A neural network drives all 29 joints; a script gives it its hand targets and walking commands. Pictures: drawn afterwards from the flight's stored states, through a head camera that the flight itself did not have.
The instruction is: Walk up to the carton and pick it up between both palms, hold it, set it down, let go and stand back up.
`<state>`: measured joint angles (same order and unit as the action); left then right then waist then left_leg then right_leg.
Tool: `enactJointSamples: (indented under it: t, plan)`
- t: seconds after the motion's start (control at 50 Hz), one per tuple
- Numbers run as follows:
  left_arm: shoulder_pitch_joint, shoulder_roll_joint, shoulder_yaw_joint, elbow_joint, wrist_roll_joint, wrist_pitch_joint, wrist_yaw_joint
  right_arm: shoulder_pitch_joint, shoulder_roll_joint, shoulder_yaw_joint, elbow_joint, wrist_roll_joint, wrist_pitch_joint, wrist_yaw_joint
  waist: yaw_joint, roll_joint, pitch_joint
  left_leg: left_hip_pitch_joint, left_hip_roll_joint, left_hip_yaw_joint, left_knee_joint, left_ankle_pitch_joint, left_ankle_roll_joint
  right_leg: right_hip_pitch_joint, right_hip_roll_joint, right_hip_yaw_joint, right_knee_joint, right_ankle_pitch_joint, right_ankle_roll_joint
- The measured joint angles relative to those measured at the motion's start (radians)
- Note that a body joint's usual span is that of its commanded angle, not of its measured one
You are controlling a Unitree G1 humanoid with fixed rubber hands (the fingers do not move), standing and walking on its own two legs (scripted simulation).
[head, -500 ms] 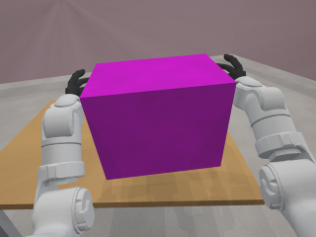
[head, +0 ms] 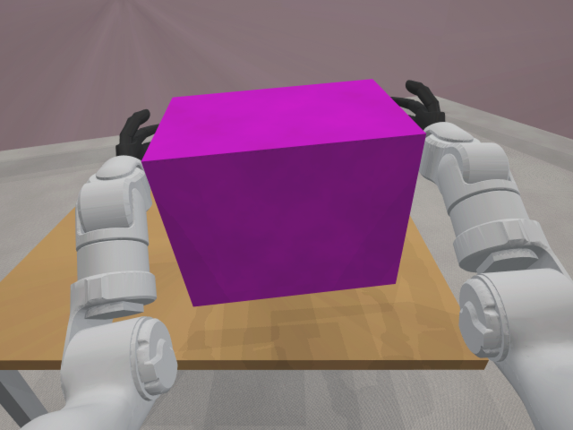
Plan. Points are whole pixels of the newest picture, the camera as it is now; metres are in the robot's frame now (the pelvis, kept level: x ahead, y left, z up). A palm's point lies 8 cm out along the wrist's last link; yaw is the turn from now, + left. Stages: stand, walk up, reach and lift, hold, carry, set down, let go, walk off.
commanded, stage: set down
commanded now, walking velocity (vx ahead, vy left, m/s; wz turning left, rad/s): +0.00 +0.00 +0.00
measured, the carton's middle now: (284, 190) +0.39 +0.01 +0.24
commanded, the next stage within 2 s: none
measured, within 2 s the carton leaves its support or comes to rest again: neither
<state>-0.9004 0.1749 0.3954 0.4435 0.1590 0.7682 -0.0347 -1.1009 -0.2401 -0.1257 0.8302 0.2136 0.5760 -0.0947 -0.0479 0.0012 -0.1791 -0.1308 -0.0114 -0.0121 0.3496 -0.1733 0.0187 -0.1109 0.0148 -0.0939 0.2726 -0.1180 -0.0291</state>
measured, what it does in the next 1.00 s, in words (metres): stands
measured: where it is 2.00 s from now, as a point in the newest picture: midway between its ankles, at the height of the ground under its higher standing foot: outside the picture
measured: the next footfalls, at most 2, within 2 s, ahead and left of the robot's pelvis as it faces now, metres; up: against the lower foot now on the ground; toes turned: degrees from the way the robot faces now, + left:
none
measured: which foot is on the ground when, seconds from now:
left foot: down 0.00-1.00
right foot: down 0.00-1.00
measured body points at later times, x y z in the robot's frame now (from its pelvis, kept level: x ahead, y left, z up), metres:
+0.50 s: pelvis +0.01 -0.01 +0.00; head -0.04 +0.02 +0.45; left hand +0.41 +0.20 +0.23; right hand +0.41 -0.18 +0.22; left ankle +0.01 +0.10 -0.75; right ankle +0.02 -0.10 -0.75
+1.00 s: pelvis +0.02 +0.00 +0.00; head -0.02 +0.03 +0.45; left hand +0.42 +0.20 +0.21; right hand +0.42 -0.18 +0.22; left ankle +0.01 +0.10 -0.75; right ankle +0.02 -0.10 -0.75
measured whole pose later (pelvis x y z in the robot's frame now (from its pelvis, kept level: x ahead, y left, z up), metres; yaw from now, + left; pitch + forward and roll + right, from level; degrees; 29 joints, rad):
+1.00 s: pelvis +0.02 +0.00 +0.00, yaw +0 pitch -4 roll -1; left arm -0.68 0.12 0.33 0.28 0.18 0.60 -0.02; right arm -0.80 -0.17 -0.12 0.66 0.14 0.32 -0.04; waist -0.07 -0.03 -0.03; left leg -0.06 -0.01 -0.01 0.35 -0.21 0.02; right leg -0.04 0.01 -0.09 0.26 -0.15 -0.02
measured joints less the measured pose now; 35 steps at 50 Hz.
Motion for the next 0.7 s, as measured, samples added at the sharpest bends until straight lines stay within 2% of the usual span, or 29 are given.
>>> enactJointSamples:
  t: [0.1,0.26,0.36,0.46,0.7]
  plan:
    - [-0.005,0.001,0.014,0.013,0.034,-0.053,-0.022,0.014,0.029,-0.041,0.017,-0.044,-0.074,0.021,-0.006,-0.018,0.03,0.04,0.0,-0.007,-0.022,0.006,-0.005,0.039,0.001,-0.006,-0.015,-0.001,-0.003]
    - [0.07,-0.011,0.017,-0.034,0.07,-0.123,-0.054,0.133,0.092,-0.069,-0.042,-0.092,-0.179,0.033,-0.021,-0.051,0.082,0.084,0.001,-0.014,-0.037,0.004,-0.01,0.079,0.002,-0.013,-0.017,-0.013,-0.006]
    - [0.138,-0.019,-0.027,-0.105,0.047,-0.146,-0.036,0.229,0.101,-0.047,-0.114,-0.081,-0.234,0.037,-0.028,-0.056,0.117,0.09,0.001,-0.025,-0.021,-0.009,-0.012,0.094,0.002,-0.023,-0.013,-0.023,-0.005]
    - [0.158,-0.026,-0.056,-0.12,0.036,-0.157,-0.019,0.281,0.094,-0.032,-0.142,-0.077,-0.266,0.039,-0.027,-0.051,0.141,0.086,-0.002,-0.026,-0.011,-0.018,-0.009,0.092,-0.001,-0.024,-0.005,-0.032,-0.002]
    - [0.197,-0.035,-0.086,-0.176,0.004,-0.153,0.013,0.314,0.053,0.032,-0.204,-0.039,-0.261,0.027,-0.021,-0.029,0.148,0.073,0.001,-0.011,-0.001,-0.037,-0.002,0.083,0.003,-0.008,-0.015,-0.033,0.006]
